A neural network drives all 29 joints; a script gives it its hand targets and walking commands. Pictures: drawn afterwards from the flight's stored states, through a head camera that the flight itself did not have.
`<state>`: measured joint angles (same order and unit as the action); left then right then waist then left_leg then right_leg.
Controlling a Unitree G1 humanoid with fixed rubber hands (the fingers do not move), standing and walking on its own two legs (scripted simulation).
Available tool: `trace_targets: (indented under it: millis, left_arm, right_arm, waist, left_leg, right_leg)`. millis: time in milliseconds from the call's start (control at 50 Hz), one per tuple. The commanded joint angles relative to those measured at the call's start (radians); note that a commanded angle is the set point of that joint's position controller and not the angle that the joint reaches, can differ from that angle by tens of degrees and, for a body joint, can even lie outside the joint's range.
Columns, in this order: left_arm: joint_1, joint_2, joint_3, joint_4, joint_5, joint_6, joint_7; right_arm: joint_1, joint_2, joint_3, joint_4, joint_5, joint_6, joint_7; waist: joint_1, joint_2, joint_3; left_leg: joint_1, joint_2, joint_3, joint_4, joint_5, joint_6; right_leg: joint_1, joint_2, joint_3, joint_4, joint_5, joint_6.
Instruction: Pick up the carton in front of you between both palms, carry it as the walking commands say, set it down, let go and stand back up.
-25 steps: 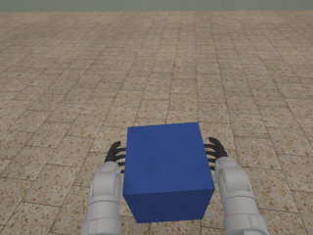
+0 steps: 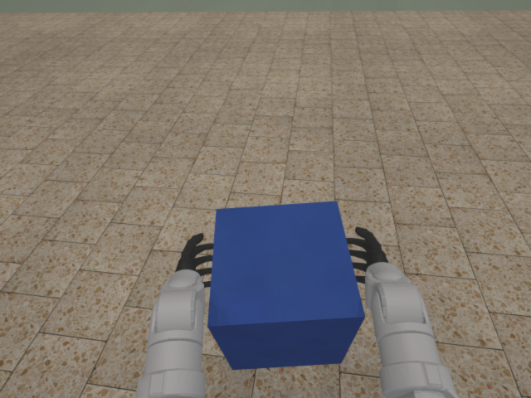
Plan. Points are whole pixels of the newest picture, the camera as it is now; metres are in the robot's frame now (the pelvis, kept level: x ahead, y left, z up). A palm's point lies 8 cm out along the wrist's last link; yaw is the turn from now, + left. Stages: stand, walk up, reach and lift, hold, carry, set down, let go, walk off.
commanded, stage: carry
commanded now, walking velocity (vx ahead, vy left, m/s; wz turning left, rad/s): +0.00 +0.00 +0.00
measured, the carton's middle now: (281, 290) +0.32 +0.00 -0.05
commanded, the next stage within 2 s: hold in 0.26 s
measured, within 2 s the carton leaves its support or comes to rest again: neither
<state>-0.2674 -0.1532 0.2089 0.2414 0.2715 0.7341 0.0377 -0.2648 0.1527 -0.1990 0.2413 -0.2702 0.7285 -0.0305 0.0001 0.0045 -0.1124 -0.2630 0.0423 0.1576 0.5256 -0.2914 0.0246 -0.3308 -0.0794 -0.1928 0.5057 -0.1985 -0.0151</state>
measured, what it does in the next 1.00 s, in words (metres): stands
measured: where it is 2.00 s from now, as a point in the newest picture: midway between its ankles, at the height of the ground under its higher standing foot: outside the picture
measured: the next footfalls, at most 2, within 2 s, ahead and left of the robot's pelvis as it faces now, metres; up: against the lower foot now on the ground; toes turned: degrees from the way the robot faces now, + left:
none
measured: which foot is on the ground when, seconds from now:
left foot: down 0.00-1.00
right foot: down 0.00-1.00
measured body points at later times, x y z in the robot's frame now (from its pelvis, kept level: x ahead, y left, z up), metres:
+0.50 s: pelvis -0.01 +0.00 +0.01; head -0.04 -0.01 +0.46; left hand +0.28 +0.17 +0.04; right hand +0.30 -0.13 +0.04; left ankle -0.01 +0.10 -0.74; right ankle +0.04 -0.12 -0.73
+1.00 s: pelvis -0.01 -0.03 +0.01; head -0.06 -0.05 +0.45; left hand +0.28 +0.16 +0.05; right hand +0.31 -0.15 +0.05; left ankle -0.01 +0.10 -0.74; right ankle +0.04 -0.12 -0.74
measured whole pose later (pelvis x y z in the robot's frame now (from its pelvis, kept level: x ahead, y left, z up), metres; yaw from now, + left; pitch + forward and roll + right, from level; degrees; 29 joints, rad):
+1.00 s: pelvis -0.01 -0.03 +0.01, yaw +7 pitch -8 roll +0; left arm -0.34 -0.17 0.31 0.35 0.33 0.70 -0.01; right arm -0.33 0.17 -0.28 0.33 -0.33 0.72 0.00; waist 0.00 0.02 0.03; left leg -0.06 -0.01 -0.06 0.41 -0.21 -0.01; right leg -0.09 0.03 0.00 0.40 -0.17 -0.03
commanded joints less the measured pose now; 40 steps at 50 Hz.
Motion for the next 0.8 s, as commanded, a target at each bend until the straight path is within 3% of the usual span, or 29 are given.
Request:
trace_targets:
  millis: [0,240,260,280,320,380,500,600,780]
  left_arm:
    - [-0.476,-0.924,-0.547,-0.059,-0.272,-0.046,-0.26]
    - [-0.471,-0.919,-0.542,-0.051,-0.268,-0.045,-0.26]
    - [-0.406,-0.958,-0.508,-0.029,-0.251,-0.039,-0.272]
    - [-0.423,-0.935,-0.495,-0.05,-0.249,-0.049,-0.264]
    - [-0.394,-0.929,-0.49,-0.063,-0.225,-0.051,-0.262]
    - [-0.403,-0.93,-0.457,0.0,-0.192,-0.062,-0.248]
    - [-0.526,-0.951,-0.49,0.011,-0.241,-0.066,-0.287]
    - [-0.537,-0.944,-0.442,0.073,-0.214,-0.061,-0.3]
    - [-0.579,-0.96,-0.413,0.103,-0.208,-0.071,-0.313]
  right_arm:
    - [-0.471,0.936,0.537,-0.051,0.266,-0.04,0.246]
    - [-0.468,0.93,0.53,-0.047,0.262,-0.04,0.246]
    - [-0.383,0.955,0.509,-0.068,0.254,-0.025,0.257]
    - [-0.409,0.93,0.514,-0.097,0.257,-0.033,0.256]
    - [-0.417,0.921,0.507,-0.106,0.238,-0.039,0.254]
    - [-0.486,0.915,0.523,-0.085,0.256,-0.054,0.276]
    - [-0.476,0.94,0.456,-0.008,0.207,-0.055,0.268]
    - [-0.502,0.957,0.423,0.063,0.195,-0.049,0.283]
    - [-0.58,0.986,0.444,0.064,0.215,-0.05,0.298]
  waist:
    - [0.001,0.0,-0.246]
    - [0.001,-0.001,-0.234]
    - [-0.015,0.057,-0.134]
    - [-0.003,0.044,-0.18]
    - [0.011,0.016,-0.183]
    - [0.024,0.053,-0.119]
    - [-0.029,0.017,-0.1]
    - [-0.013,0.006,-0.044]
    - [0.006,-0.017,-0.073]
  left_leg:
    - [0.022,0.121,-0.117,-0.1,0.15,0.007]
    - [0.013,0.121,-0.118,-0.104,0.147,0.01]
    - [0.079,-0.093,-0.275,-0.177,0.366,0.011]
    - [0.108,-0.087,-0.264,-0.155,0.434,0.006]
    - [0.185,-0.091,-0.271,-0.173,0.42,-0.003]
    - [0.251,-0.091,-0.27,-0.207,0.3,-0.007]
    - [0.174,-0.085,-0.268,-0.212,0.184,-0.008]
    - [0.136,-0.09,-0.257,-0.227,0.089,-0.004]
    - [0.103,-0.107,-0.244,-0.213,0.047,0.01]
  right_leg:
    - [0.148,-0.099,0.116,-0.056,0.146,0.0]
    - [0.139,-0.098,0.117,-0.058,0.138,0.003]
    - [0.358,0.17,0.237,-0.075,0.286,-0.021]
    - [0.384,0.156,0.279,-0.083,0.325,-0.031]
    - [0.381,0.157,0.27,-0.109,0.31,-0.016]
    - [0.292,0.164,0.258,-0.126,0.195,-0.007]
    - [0.336,0.165,0.267,-0.13,0.125,-0.013]
    - [0.336,0.155,0.264,-0.154,0.047,-0.008]
    - [0.379,0.133,0.28,-0.17,0.012,0.006]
